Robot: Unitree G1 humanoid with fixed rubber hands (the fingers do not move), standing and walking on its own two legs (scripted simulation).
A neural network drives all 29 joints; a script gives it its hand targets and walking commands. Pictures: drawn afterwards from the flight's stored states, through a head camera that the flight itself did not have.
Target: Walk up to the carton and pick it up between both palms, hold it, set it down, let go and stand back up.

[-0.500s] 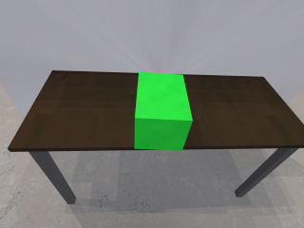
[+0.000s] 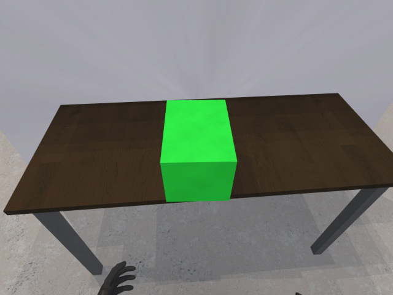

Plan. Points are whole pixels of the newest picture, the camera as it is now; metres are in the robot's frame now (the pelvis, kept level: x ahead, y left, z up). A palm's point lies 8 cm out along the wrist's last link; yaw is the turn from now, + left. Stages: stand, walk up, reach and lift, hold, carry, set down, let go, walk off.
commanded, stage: walk up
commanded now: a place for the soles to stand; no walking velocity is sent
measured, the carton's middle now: (197, 148) +0.53 +0.02 -0.02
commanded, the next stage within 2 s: reach and lift in 2.00 s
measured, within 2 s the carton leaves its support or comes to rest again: neither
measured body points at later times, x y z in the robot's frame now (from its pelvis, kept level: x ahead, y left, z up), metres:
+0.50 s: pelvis +0.01 -0.03 +0.00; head +0.02 -0.03 +0.45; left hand +0.13 +0.19 -0.12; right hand +0.11 -0.24 -0.12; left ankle +0.03 +0.12 -0.73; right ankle +0.06 -0.10 -0.73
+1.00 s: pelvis +0.03 -0.04 +0.00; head +0.04 -0.04 +0.45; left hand +0.15 +0.18 -0.11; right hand +0.14 -0.25 -0.12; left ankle +0.03 +0.12 -0.73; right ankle +0.06 -0.10 -0.73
